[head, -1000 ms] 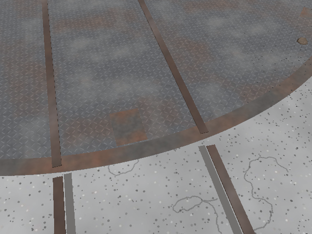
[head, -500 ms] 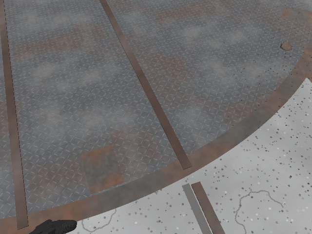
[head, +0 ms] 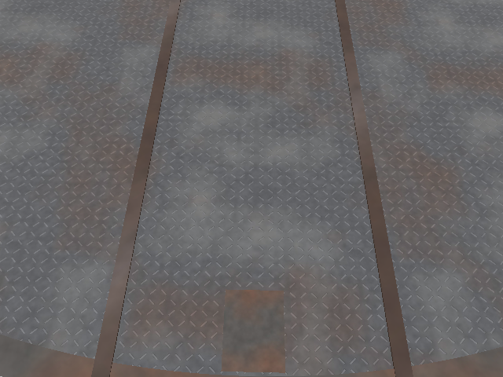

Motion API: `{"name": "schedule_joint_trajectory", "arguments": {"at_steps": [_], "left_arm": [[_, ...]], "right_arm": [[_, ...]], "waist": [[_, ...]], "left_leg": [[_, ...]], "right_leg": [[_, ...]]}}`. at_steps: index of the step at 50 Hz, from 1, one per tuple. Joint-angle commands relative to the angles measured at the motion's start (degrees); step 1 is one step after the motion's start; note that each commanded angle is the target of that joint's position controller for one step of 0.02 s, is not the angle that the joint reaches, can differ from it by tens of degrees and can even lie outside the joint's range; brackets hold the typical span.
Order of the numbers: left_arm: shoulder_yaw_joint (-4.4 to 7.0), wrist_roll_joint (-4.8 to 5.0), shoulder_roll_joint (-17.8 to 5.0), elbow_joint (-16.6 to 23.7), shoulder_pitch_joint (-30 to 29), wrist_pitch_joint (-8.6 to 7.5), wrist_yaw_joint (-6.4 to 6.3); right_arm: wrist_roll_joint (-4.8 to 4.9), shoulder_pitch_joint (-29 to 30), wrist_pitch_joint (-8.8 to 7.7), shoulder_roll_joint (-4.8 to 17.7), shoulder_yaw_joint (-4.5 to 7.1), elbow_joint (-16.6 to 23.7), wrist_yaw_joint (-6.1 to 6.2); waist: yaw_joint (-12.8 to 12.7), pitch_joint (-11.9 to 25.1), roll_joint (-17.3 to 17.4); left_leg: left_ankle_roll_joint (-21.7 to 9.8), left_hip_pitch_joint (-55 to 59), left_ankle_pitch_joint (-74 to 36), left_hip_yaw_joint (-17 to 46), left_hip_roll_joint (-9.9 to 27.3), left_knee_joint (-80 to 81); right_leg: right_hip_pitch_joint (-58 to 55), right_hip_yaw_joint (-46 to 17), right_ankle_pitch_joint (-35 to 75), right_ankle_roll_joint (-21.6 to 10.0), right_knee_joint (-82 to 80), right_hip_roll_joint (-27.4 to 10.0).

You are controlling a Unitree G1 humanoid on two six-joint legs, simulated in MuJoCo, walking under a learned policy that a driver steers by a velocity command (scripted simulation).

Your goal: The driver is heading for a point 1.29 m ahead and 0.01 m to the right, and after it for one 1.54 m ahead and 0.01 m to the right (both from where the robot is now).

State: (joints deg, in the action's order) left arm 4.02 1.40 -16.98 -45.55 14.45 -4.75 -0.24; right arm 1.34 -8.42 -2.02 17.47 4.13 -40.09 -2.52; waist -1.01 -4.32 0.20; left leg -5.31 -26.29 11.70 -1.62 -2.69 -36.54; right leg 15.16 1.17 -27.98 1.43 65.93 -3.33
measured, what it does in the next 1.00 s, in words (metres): walks ahead: right foot, then left foot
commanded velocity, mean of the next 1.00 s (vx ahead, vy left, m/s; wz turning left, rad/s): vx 0.50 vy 0.00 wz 0.25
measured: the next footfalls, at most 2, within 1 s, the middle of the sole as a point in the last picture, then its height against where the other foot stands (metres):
right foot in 0.40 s outside the picture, level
left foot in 0.92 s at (188, 295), level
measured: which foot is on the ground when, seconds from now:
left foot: down 0.00-0.42, up 0.44-0.90, down 0.92-1.00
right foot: up 0.00-0.38, down 0.40-0.94, up 0.96-1.00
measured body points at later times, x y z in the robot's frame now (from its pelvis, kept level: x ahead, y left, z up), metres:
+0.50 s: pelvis +0.30 -0.03 +0.01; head +0.32 -0.03 +0.46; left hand +0.41 +0.26 -0.08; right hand +0.41 -0.30 -0.11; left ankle +0.12 +0.07 -0.64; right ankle +0.39 -0.11 -0.72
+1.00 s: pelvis +0.55 +0.08 +0.01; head +0.58 +0.10 +0.46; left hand +0.49 +0.35 -0.13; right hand +0.82 -0.11 -0.06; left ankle +0.61 +0.19 -0.72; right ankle +0.43 -0.10 -0.65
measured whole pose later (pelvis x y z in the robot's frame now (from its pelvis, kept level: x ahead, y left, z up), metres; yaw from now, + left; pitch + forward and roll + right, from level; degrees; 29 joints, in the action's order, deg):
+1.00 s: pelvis +0.55 +0.08 +0.01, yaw +12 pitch +2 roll +0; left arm 2.4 1.7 -17.1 -51.0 21.9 -3.5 0.3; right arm -0.1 -3.8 -4.7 14.8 2.1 -37.5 -1.3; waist -3.3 -1.9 -1.1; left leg -2.6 -24.6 9.2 -2.5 -0.1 -31.5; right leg 13.9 -3.4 -27.0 -0.9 57.0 0.0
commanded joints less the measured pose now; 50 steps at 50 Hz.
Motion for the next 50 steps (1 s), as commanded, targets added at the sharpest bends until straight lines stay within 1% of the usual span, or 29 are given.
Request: {"name": "schedule_joint_trajectory", "arguments": {"at_steps": [1, 3, 5, 8, 11, 13, 16, 18, 19, 20, 21, 22, 23, 24, 25, 26, 27, 30, 32, 36, 39, 42, 44, 45, 46, 47, 48, 49, 50], "left_arm": [[1.25, -1.16, -7.4, 6.9, -4.5, -3.49, -0.44], [1.65, -1.81, -7.5, 6.6, -2.8, -2.28, -0.29], [1.3, -2.26, -5.9, 6.7, -3.2, -1.21, -0.27], [0.43, -2.38, -3.9, 8.5, -9.3, -0.81, -0.2], [-0.25, -1.75, -2.7, 9.8, -15.3, -1.29, 0.59], [-0.25, -1.15, -3.3, 10.4, -17.7, -1.75, 1.23], [0.13, -1.16, -4.8, 10.5, -18.0, -2.53, 2.18], [0.57, -1.17, -5.8, 10.1, -15.7, -2.89, 2.26], [1.12, -1.36, -6.5, 9.0, -11.9, -3.09, 2.03], [2.01, -1.9, -8.4, 7.6, -5.7, -3.34, 1.7], [2.77, -2.61, -11.7, 6.8, 3.1, -3.37, 1.46], [3.93, -2.13, -15.2, 3.7, 8.4, -2.58, 2.0], [2.58, -0.37, -9.6, 3.6, 8.5, -2.44, 2.34], [1.65, -0.45, -6.7, 4.1, 5.0, -2.15, 2.1], [1.09, -1.28, -6.1, 4.7, 1.7, -1.77, 1.97], [0.65, -1.66, -5.0, 4.5, 0.0, -1.52, 1.88], [0.28, -2.16, -4.4, 4.3, -0.7, -1.63, 1.71], [0.27, -1.27, -4.7, 3.1, 0.2, -1.94, 1.5], [0.77, -0.89, -6.8, 2.2, 1.2, -1.8, 1.17], [0.9, -0.41, -8.2, 0.5, 3.7, -1.0, 0.81], [0.85, -0.08, -8.6, -1.4, 7.2, -0.35, 0.75], [1.06, 0.09, -9.3, -2.8, 8.5, 0.64, 0.48], [1.32, 0.14, -10.3, -3.2, 8.0, 1.27, 0.18], [1.08, 0.21, -10.0, -3.1, 7.3, 1.54, 0.08], [0.3, -0.46, -8.4, -2.2, 6.6, 1.45, 0.02], [-1.59, -1.42, -2.5, -0.2, 10.6, 0.6, 0.19], [-1.87, -0.33, -2.6, -1.0, 12.5, -0.35, 0.4], [-0.14, 1.16, -8.3, -0.4, 8.0, -0.67, 0.58], [0.05, 1.43, -8.4, 0.7, 4.1, -0.67, 0.61]], "right_arm": [[-0.26, -6.7, -1.56, 7.8, 2.23, 2.2, 0.53], [-1.24, -3.9, -1.64, 6.4, 1.64, 3.8, 1.11], [-0.9, -4.7, -1.92, 7.2, 1.87, 3.4, 1.75], [-0.44, -7.2, -1.76, 8.6, 2.27, 2.4, 2.89], [-0.13, -9.5, -1.22, 8.7, 2.36, 1.5, 3.42], [0.05, -11.4, -1.0, 8.8, 2.37, 0.6, 3.51], [-0.1, -13.5, -0.73, 7.5, 2.02, -0.8, 3.68], [-0.38, -13.3, -0.42, 7.8, 2.17, -1.2, 3.68], [-0.39, -12.5, -0.28, 7.4, 2.03, -1.0, 3.59], [-0.69, -12.1, -0.28, 5.7, 1.36, -0.6, 3.38], [-1.69, -13.8, -0.4, 3.4, 0.25, 0.4, 3.39], [0.2, -22.3, -1.12, -0.2, -0.81, 0.4, 3.24], [0.9, -19.1, -1.44, 5.4, -0.01, -0.4, 3.35], [0.83, -11.4, -1.53, 8.1, 0.76, 1.0, 3.3], [0.05, -7.4, -1.64, 7.4, 0.56, 2.1, 3.35], [-0.87, -5.6, -1.93, 6.5, 0.58, 2.8, 3.13], [-0.93, -6.2, -2.04, 5.6, 0.57, 2.8, 2.85], [-0.84, -6.8, -1.76, 2.8, -0.08, 2.5, 2.57], [-1.24, -3.0, -1.82, 1.7, -0.71, 3.9, 2.52], [-0.94, 4.0, -2.43, 0.5, -1.38, 5.2, 1.83], [-0.4, 8.7, -2.79, 0.8, -1.37, 6.5, 1.15], [-0.24, 11.1, -3.11, 1.9, -1.05, 7.8, 0.35], [-0.51, 7.8, -3.36, 3.6, -0.25, 7.2, 0.26], [-0.78, 1.2, -3.44, 5.5, 0.88, 5.3, 0.57], [-1.33, -8.3, -3.4, 8.5, 2.14, 3.1, 1.19], [-2.55, -16.1, -2.96, 14.4, 3.51, 2.2, 1.86], [-1.79, -17.6, -2.48, 11.5, 2.83, 1.4, 1.74], [-1.36, -14.4, -2.42, 7.9, 1.65, 1.3, 1.79], [-1.23, -10.8, -2.47, 6.1, 1.02, 1.5, 1.88]], "waist": [[3.2, 8.9, 1.2], [0.5, 8.1, 2.8], [0.2, 7.1, 2.0], [2.0, 4.7, 2.3], [4.5, 3.6, 4.1], [5.5, 3.4, 4.6], [5.7, 3.3, 5.3], [4.2, 3.2, 7.0], [1.9, 4.6, 7.3], [-1.1, 9.5, 6.1], [-3.7, 18.4, -0.7], [-0.9, 24.0, -19.4], [-3.1, 19.3, -12.4], [-4.2, 11.2, -6.8], [-3.0, 7.2, -3.0], [-1.9, 4.4, -2.3], [-0.4, 4.3, -4.3], [0.5, 4.7, -5.6], [-0.2, 3.7, -4.6], [-2.6, 2.7, -4.1], [-4.2, 1.7, -4.1], [-3.7, 0.8, -4.5], [-0.9, 2.8, -5.0], [3.0, 6.8, -4.3], [7.4, 13.7, -3.1], [7.8, 23.6, 8.7], [7.8, 28.7, 15.5], [8.0, 18.8, 9.5], [6.6, 12.6, 7.4]], "left_leg": [[-11.7, 27.4, -1.8, 29.1, 15.8, 20.5], [-11.5, 20.2, -9.5, 24.9, 13.6, 22.7], [-11.9, 16.5, -15.2, 21.2, 12.4, 23.7], [-9.9, 14.0, -15.3, 17.2, 9.7, 24.0], [-7.5, 12.2, -9.4, 16.1, 7.7, 23.3], [-7.2, 13.4, -6.9, 17.8, 8.9, 22.4], [-6.5, 19.5, -7.1, 21.1, 11.7, 18.3], [-5.7, 22.2, -12.0, 22.6, 13.0, 15.5], [-4.8, 22.5, -18.4, 21.9, 11.7, 11.9], [-3.2, 20.9, -23.1, 19.6, 8.6, 3.4], [-0.9, 12.0, -12.7, 15.8, 4.4, -12.6], [3.5, -8.8, 18.7, 10.4, -3.9, -31.3], [3.5, -16.5, 20.5, 13.6, -0.8, -37.3], [3.3, -18.6, 15.3, 12.4, 1.5, -37.9], [3.3, -17.2, 11.3, 10.1, 3.8, -36.1], [3.5, -16.1, 8.4, 9.1, 5.7, -32.4], [3.6, -13.0, 6.4, 8.7, 7.3, -29.6], [4.7, -11.0, 5.1, 6.3, 8.3, -23.1], [5.7, -12.3, 0.9, 5.3, 8.9, -16.1], [6.1, -8.6, -11.7, 3.3, 7.5, -2.0], [5.7, -6.7, -15.1, 2.6, 6.2, 3.2], [3.8, -7.0, -10.9, 2.8, 5.5, 6.6], [2.1, -0.1, -7.6, 1.7, 3.9, 8.8], [0.6, 9.8, -8.3, 0.4, 2.5, 10.9], [-1.8, 25.8, -9.9, 4.0, 6.6, 8.7], [-8.5, 48.8, -7.6, 24.8, 22.1, 8.1], [-12.8, 51.4, 2.0, 41.5, 27.6, 15.9], [-10.0, 43.7, 7.0, 35.0, 25.3, 17.9], [-8.0, 35.8, 6.6, 27.0, 22.9, 19.7]], "right_leg": [[27.1, -6.1, 7.2, -1.8, 2.8, -2.7], [21.0, -6.5, 10.4, -1.0, -1.5, -3.7], [20.0, -5.2, 12.9, 0.6, -6.2, -3.1], [20.4, -4.5, 23.3, 2.5, -18.4, -1.3], [16.1, -4.0, 32.4, 2.7, -30.4, 1.6], [14.4, -4.3, 34.6, 2.3, -34.0, 2.4], [14.3, -5.1, 32.1, 0.4, -37.4, 2.0], [12.0, -4.2, 26.7, -1.6, -38.4, 2.3], [6.8, -2.7, 25.8, -3.1, -40.5, 3.3], [-3.4, -3.6, 26.8, -5.5, -40.3, 1.6], [-19.7, -14.3, 27.2, -10.0, -37.7, -7.7], [-36.3, -41.0, 12.6, -19.5, -44.6, -18.7], [-34.1, -46.3, -2.5, -18.2, -49.4, -18.8], [-26.8, -37.6, -1.7, -15.6, -50.3, -16.5], [-19.7, -31.0, 5.0, -14.4, -51.2, -14.1], [-14.5, -26.7, 10.7, -14.4, -52.5, -12.0], [-11.5, -23.4, 15.5, -13.8, -53.5, -10.3], [-9.0, -17.1, 24.2, -14.6, -55.9, -8.7], [-8.6, -14.5, 28.1, -15.1, -57.4, -8.9], [-8.2, -8.3, 30.6, -13.1, -58.0, -6.7], [-10.3, -7.7, 30.7, -12.6, -57.0, -7.9], [-15.5, -8.6, 33.6, -11.5, -54.4, -10.5], [-16.8, -8.4, 43.8, -10.3, -49.1, -10.6], [-15.1, -6.7, 51.0, -9.0, -41.6, -8.3], [-7.1, -5.2, 46.5, -7.2, -29.6, -5.6], [13.9, -1.3, 22.3, -3.2, -7.6, 2.1], [23.5, -6.9, -5.5, -2.5, 3.5, 5.4], [28.3, -8.9, -2.9, -2.9, 7.6, 2.0], [28.7, -7.3, 2.2, -3.1, 6.4, -0.6]]}}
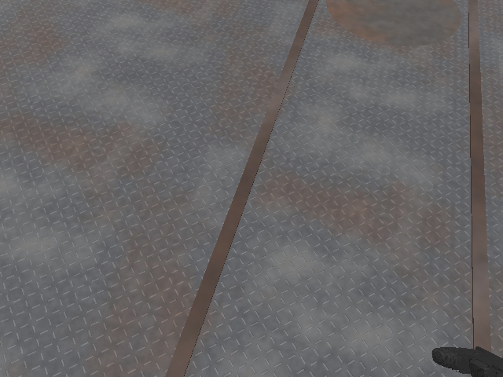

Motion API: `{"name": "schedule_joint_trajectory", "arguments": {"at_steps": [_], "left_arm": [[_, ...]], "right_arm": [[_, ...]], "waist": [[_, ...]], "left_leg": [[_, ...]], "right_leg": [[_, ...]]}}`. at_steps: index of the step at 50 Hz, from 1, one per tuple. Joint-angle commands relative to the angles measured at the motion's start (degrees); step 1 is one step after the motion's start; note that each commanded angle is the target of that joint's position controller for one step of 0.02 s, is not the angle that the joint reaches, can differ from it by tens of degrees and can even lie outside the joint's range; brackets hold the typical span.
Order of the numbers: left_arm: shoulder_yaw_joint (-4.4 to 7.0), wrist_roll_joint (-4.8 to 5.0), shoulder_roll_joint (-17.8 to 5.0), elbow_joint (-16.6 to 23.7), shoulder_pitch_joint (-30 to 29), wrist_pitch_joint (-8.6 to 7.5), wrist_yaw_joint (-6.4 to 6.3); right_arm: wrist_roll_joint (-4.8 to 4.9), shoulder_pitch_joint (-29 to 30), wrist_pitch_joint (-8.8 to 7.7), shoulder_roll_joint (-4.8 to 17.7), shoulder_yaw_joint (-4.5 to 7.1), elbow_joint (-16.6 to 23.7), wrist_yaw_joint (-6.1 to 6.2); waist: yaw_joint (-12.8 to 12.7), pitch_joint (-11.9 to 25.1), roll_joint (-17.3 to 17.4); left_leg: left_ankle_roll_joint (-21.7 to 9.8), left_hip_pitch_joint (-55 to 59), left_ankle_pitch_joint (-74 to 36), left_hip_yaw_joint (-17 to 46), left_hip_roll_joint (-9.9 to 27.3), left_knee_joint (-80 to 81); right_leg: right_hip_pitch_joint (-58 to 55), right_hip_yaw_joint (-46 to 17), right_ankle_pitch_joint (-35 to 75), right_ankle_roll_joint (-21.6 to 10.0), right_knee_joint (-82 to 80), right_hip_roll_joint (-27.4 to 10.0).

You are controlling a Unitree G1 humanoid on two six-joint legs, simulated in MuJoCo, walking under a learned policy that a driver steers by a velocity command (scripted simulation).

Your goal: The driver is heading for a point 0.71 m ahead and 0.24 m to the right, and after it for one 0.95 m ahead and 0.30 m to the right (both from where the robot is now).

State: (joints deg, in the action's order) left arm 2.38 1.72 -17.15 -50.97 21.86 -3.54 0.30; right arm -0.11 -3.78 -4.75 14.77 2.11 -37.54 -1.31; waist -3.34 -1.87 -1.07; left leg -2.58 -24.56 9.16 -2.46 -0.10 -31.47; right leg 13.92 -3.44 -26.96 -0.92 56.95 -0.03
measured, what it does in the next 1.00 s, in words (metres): walks ahead, turning right: right foot, then left foot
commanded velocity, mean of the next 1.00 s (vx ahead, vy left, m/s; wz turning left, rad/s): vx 0.33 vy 0.00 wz -0.50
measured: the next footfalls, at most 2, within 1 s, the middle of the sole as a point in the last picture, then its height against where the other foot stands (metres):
right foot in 0.46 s outside the picture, level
left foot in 0.90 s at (286, 324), level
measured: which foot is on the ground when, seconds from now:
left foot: down 0.00-0.44, up 0.46-0.88, down 0.90-1.00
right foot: up 0.00-0.44, down 0.46-0.90, up 0.92-1.00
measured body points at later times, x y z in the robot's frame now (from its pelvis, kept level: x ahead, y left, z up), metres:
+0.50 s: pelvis +0.27 -0.06 -0.02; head +0.31 -0.07 +0.43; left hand +0.53 +0.14 -0.10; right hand +0.23 -0.35 -0.14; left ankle +0.10 +0.11 -0.67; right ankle +0.35 -0.16 -0.73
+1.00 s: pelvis +0.44 -0.08 +0.00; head +0.48 -0.09 +0.45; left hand +0.73 +0.08 -0.10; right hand +0.45 -0.40 -0.08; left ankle +0.57 -0.02 -0.73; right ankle +0.33 -0.15 -0.67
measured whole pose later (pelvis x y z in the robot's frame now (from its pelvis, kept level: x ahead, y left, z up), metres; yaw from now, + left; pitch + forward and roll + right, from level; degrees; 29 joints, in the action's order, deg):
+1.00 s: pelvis +0.44 -0.08 +0.00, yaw -34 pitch +2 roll +0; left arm 4.3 0.8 -18.8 -38.0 10.7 2.0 -2.0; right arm -1.5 -5.9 -1.9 15.6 2.6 -40.4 0.8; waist -1.1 -1.7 -1.5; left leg -1.1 -23.0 8.9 2.4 -1.1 -29.9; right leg 24.5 -9.3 -33.2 1.7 60.5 7.4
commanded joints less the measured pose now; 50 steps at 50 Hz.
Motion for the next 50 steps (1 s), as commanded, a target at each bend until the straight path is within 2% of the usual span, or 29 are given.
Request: {"name": "schedule_joint_trajectory", "arguments": {"at_steps": [1, 3, 6, 8, 12, 15, 18, 20, 21, 22, 23, 24, 25, 26, 27, 28, 30, 32, 34, 36, 40, 43, 44, 45, 46, 47, 48, 49, 50], "left_arm": [[1.75, 0.49, -7.4, 6.4, -5.1, -1.5, -0.09], [1.98, -0.04, -5.3, 5.5, -3.0, 0.13, -0.35], [1.89, -0.14, -3.1, 6.0, -3.6, 1.63, -0.56], [1.94, -0.37, -2.8, 7.0, -6.1, 1.67, -0.41], [1.2, -0.64, -1.4, 9.3, -13.4, 1.0, 1.15], [0.74, -0.63, -0.9, 12.1, -19.1, 0.98, 2.17], [0.94, -0.57, -1.6, 14.7, -21.8, 1.06, 3.16], [1.88, -0.56, -3.4, 15.4, -19.5, 1.34, 3.49], [2.81, -0.46, -4.9, 14.7, -15.1, 1.52, 3.43], [4.41, -0.3, -7.5, 12.8, -6.8, 1.6, 2.95], [6.45, -0.58, -12.3, 10.9, 2.1, 2.14, 1.77], [6.92, -0.51, -17.7, 11.2, 0.2, 2.32, 0.85], [6.03, -1.41, -16.2, 14.1, 1.2, 1.36, 1.2], [5.35, -1.78, -12.6, 13.9, -0.9, 0.74, 1.39], [4.81, -0.96, -10.3, 14.1, -4.8, 0.32, 1.26], [4.3, -0.62, -8.5, 14.8, -8.5, 0.39, 1.02], [3.77, -1.61, -7.1, 16.3, -12.0, 0.9, 0.42], [4.2, -1.86, -8.5, 16.1, -12.1, 1.17, -0.17], [4.67, -1.47, -10.1, 15.6, -11.3, 1.93, -0.99], [4.71, -0.76, -9.9, 15.6, -11.1, 3.14, -1.78], [4.56, -0.68, -9.5, 15.4, -10.1, 4.71, -2.31], [4.24, -0.6, -8.6, 16.2, -11.6, 5.07, -2.45], [4.04, -0.56, -8.3, 16.7, -13.1, 5.11, -2.52], [3.28, -1.07, -5.8, 17.3, -12.0, 4.92, -2.45], [2.4, -2.33, -2.4, 17.0, -6.3, 4.66, -2.38], [2.71, -2.15, -4.5, 16.7, 0.0, 4.33, -2.19], [3.58, -0.85, -8.3, 16.3, -0.4, 4.15, -2.14], [4.47, -0.36, -11.2, 15.3, -5.0, 5.06, -2.69], [4.61, -0.5, -10.7, 14.9, -7.5, 6.2, -3.04]], "right_arm": [[0.03, -11.8, 0.0, 7.1, 2.47, -1.3, 0.46], [-0.54, -7.8, -1.06, 5.3, 2.17, -1.8, 0.16], [-0.85, -7.1, -2.28, 6.2, 2.8, -3.6, 0.3], [-1.07, -7.9, -2.38, 7.0, 3.12, -4.8, 0.76], [-0.59, -9.5, -1.82, 8.9, 3.52, -6.3, 1.6], [0.11, -12.9, -0.79, 10.3, 4.0, -8.2, 1.91], [0.95, -14.4, 0.76, 11.4, 4.45, -9.3, 2.06], [1.21, -13.6, 1.7, 12.9, 4.85, -9.1, 2.51], [1.28, -13.1, 2.25, 13.7, 5.03, -8.9, 2.79], [1.5, -12.0, 2.63, 13.7, 4.9, -8.5, 3.04], [0.75, -12.1, 2.3, 12.4, 4.22, -7.4, 3.36], [-2.28, -16.7, 0.95, 3.5, 1.72, -5.1, 2.54], [-0.34, -15.2, -1.31, 6.7, 1.6, -4.0, 1.65], [2.09, -8.1, -2.3, 10.0, 2.46, -2.3, 1.27], [1.81, -6.7, -2.57, 9.4, 2.17, -1.8, 1.62], [0.43, -7.0, -2.2, 9.6, 2.43, -2.8, 2.22], [-0.55, -8.2, -0.54, 10.5, 3.1, -2.7, 2.49], [-0.76, -9.1, 0.54, 7.8, 2.42, -2.6, 2.66], [-0.87, -7.5, 1.08, 6.2, 1.78, -1.9, 2.86], [-0.67, -5.3, 1.42, 6.4, 1.58, -1.6, 2.58], [-0.03, 0.2, 1.94, 7.3, 1.71, 0.0, 1.94], [-0.12, -0.6, 1.28, 8.9, 2.6, 0.4, 1.61], [-0.17, -2.6, 0.8, 8.9, 2.83, 0.0, 1.64], [-0.93, -4.2, 0.5, 11.3, 3.4, 0.1, 2.02], [-1.78, -3.8, 0.96, 14.3, 3.79, 1.1, 2.62], [-2.39, -7.3, 2.01, 13.7, 3.62, 0.4, 2.55], [-1.53, -7.1, 2.36, 14.0, 4.13, -0.2, 2.41], [-1.43, -5.2, 2.47, 9.5, 3.03, 0.9, 2.44], [-1.23, -3.0, 2.86, 7.6, 2.22, 1.2, 2.41]], "waist": [[7.0, 5.7, 6.4], [3.7, 2.6, 7.9], [2.3, 0.8, 5.7], [2.6, 0.0, 4.6], [5.2, -1.8, 3.2], [7.4, -3.6, 2.2], [7.4, -3.7, 3.0], [5.0, -0.5, 5.2], [2.2, 2.5, 6.2], [-2.6, 6.8, 5.6], [-6.6, 11.7, 0.9], [0.8, 14.6, -15.2], [-1.9, 26.1, -9.6], [-3.7, 20.1, -3.5], [-1.3, 13.0, -0.4], [1.2, 9.0, 1.9], [4.4, 6.6, 0.7], [5.4, 6.5, 0.2], [5.1, 7.9, -1.8], [4.1, 9.7, -3.1], [2.2, 9.1, -5.1], [3.5, 7.8, -6.7], [5.3, 7.7, -7.4], [5.0, 9.5, -4.3], [1.4, 12.0, 8.4], [0.5, 14.4, 14.5], [1.0, 14.8, 15.8], [3.1, 11.3, 9.7], [3.2, 8.4, 6.8]], "left_leg": [[-9.6, 26.6, 6.3, 22.5, 17.8, 17.3], [-8.3, 17.7, 0.7, 14.8, 15.0, 21.5], [-8.9, 14.6, -7.9, 7.5, 14.7, 24.3], [-8.7, 16.0, -11.6, 3.5, 14.4, 24.7], [-7.0, 17.8, -13.3, -3.6, 13.1, 25.6], [-6.7, 23.8, -15.0, -5.5, 15.0, 24.4], [-5.6, 30.5, -23.7, -7.2, 16.7, 19.9], [-4.2, 32.5, -43.1, -8.9, 16.6, 12.4], [-3.5, 32.1, -51.1, -9.6, 16.2, 5.3], [-1.9, 28.1, -51.6, -11.0, 14.4, -5.8], [1.1, 15.2, -37.0, -10.9, 11.6, -22.8], [5.2, -8.6, 23.2, -7.5, -0.3, -42.3], [6.0, -16.1, 30.2, 6.2, -3.8, -52.2], [4.9, -20.0, 24.5, 8.5, -0.4, -51.4], [4.2, -19.7, 19.5, 8.0, 2.2, -46.0], [4.6, -16.4, 16.9, 7.7, 4.2, -41.7], [5.4, -8.9, 14.5, 7.4, 4.9, -36.7], [6.7, -6.7, 11.8, 5.7, 3.5, -29.3], [7.8, -5.0, 6.8, 5.1, 1.6, -21.6], [8.3, -2.3, 0.0, 5.3, 0.0, -15.6], [8.0, -0.8, -1.7, 7.2, -1.8, -7.1], [6.3, 1.5, -0.5, 8.5, -2.1, 1.5], [5.0, 6.0, -6.6, 8.1, -1.3, 7.5], [2.2, 13.6, -15.4, 12.3, 5.4, 9.5], [-3.9, 23.3, -37.2, 23.2, 17.9, 7.6], [-14.2, 29.3, -45.9, 35.2, 26.7, 6.7], [-17.5, 27.2, -31.3, 40.9, 27.6, 10.1], [-14.1, 23.6, -21.3, 32.6, 21.7, 10.4], [-11.1, 18.7, -16.9, 25.4, 17.6, 10.9]], "right_leg": [[28.1, -1.9, 5.1, -0.4, 12.5, -5.6], [22.1, -2.5, 10.3, 0.4, 9.3, -7.7], [22.8, -3.1, 15.5, 1.4, 6.8, -7.9], [25.3, -3.8, 21.2, 1.8, 1.7, -7.7], [23.4, 0.5, 31.7, 1.1, -12.3, -6.7], [25.6, 2.6, 31.0, -0.2, -18.0, -6.2], [26.4, 5.1, 24.6, -2.2, -21.0, -4.7], [20.2, 8.7, 18.5, -4.3, -21.0, -1.0], [14.0, 10.2, 15.9, -5.7, -20.9, 1.3], [2.2, 10.4, 18.1, -7.8, -24.3, 3.6], [-15.0, 1.5, 23.1, -10.8, -26.7, -0.4], [-31.3, -24.7, 33.6, -18.8, -27.4, -14.2], [-38.2, -43.3, 35.4, -26.9, -34.4, -21.7], [-33.5, -34.7, 39.0, -23.7, -35.9, -19.1], [-25.0, -26.3, 42.8, -20.6, -35.5, -15.9], [-16.6, -21.0, 46.6, -18.5, -35.9, -13.7], [-5.4, -15.8, 52.4, -17.0, -37.7, -10.8], [-0.7, -12.2, 57.5, -16.3, -37.8, -8.8], [0.9, -10.3, 58.3, -14.9, -36.7, -7.1], [1.4, -9.9, 54.1, -12.6, -35.4, -5.5], [-0.1, -15.3, 41.9, -10.4, -32.8, -5.4], [-3.3, -21.1, 34.9, -8.8, -29.0, -5.2], [-2.3, -21.6, 31.6, -7.3, -26.5, -3.8], [1.1, -19.6, 23.3, -4.9, -20.8, -0.9], [9.4, -11.2, -4.1, -1.4, -8.2, 6.3], [18.8, -7.6, -20.1, 1.7, 3.3, 10.1], [23.2, -6.3, -13.9, 3.7, 12.8, 5.7], [22.9, -6.3, -8.3, 4.6, 16.1, 3.5], [21.7, -5.9, -4.9, 5.2, 16.0, 3.1]]}}
Velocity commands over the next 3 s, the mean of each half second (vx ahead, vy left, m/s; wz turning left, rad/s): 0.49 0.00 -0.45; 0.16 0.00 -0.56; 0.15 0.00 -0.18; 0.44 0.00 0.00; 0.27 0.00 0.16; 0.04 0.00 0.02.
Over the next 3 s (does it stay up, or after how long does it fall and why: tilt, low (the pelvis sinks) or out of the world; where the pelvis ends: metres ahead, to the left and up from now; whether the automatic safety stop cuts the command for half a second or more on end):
stays up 0.87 -0.38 0.01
